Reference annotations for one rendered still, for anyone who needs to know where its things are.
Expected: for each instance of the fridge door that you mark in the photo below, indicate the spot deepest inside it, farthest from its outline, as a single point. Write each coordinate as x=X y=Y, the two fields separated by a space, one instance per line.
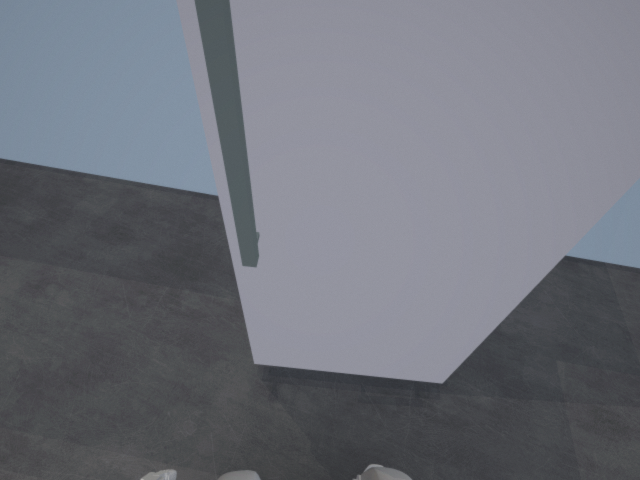
x=417 y=167

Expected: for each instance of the right robot shin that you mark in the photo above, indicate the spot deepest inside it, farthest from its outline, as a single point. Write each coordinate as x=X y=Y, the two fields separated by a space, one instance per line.
x=372 y=465

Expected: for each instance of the handle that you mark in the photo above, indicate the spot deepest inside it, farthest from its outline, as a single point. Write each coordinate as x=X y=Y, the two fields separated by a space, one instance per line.
x=215 y=23

